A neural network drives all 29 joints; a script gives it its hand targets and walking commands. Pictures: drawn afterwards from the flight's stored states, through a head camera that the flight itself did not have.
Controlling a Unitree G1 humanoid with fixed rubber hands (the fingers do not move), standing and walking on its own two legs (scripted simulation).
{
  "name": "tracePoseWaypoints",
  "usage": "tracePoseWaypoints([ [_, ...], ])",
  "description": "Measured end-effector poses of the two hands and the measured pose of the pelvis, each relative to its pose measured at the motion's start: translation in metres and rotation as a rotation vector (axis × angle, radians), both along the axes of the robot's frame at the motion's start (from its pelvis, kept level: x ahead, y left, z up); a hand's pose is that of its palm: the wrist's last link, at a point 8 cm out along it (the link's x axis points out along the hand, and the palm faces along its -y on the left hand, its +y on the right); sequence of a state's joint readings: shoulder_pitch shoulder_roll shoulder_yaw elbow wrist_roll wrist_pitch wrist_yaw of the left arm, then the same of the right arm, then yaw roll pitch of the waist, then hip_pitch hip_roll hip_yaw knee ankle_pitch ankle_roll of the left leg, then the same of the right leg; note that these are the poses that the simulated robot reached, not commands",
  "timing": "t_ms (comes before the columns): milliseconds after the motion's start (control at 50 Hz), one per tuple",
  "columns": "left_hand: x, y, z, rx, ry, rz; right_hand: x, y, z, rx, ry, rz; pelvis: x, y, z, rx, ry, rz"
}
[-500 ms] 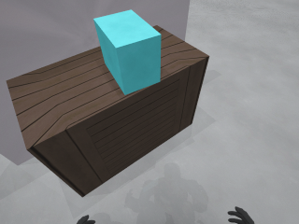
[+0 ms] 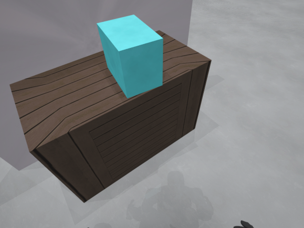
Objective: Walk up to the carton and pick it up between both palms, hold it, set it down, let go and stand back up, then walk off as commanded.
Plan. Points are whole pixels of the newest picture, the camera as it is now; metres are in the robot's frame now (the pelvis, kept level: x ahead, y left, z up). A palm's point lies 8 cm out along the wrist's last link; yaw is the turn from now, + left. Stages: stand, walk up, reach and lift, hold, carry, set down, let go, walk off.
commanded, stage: stand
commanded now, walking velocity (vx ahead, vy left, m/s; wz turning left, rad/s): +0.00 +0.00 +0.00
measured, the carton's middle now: (130, 55) +0.83 +0.13 +0.01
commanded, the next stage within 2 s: walk up in 1.22 s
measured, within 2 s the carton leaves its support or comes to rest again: neither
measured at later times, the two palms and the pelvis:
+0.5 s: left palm out of the picture +0.06 +0.23 -0.12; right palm out of the picture +0.07 -0.25 -0.13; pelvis -0.01 -0.01 +0.00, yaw +0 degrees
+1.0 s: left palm out of the picture +0.05 +0.22 -0.12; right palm out of the picture +0.05 -0.26 -0.14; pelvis -0.02 -0.03 +0.00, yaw +0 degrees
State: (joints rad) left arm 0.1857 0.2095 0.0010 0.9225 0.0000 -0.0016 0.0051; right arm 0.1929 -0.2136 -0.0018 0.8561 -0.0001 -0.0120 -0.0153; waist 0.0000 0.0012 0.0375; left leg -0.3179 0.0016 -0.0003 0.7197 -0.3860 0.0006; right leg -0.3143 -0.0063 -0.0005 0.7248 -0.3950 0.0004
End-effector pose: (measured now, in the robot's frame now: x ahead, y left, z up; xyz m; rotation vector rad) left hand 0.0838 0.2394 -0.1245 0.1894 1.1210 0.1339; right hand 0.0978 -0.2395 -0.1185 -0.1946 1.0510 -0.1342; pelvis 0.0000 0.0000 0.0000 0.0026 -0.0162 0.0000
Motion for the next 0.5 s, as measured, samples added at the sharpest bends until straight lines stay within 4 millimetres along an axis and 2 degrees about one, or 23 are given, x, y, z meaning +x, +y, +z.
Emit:
tracePoseWaypoints([
  [500, -0.025, -0.009, 0.000, 0.017, 0.054, 0.012, -0.031, -0.012, -0.010, 0.018, 0.065, -0.014, -0.014, -0.013, 0.002, 0.017, -0.020, 0.000],
])
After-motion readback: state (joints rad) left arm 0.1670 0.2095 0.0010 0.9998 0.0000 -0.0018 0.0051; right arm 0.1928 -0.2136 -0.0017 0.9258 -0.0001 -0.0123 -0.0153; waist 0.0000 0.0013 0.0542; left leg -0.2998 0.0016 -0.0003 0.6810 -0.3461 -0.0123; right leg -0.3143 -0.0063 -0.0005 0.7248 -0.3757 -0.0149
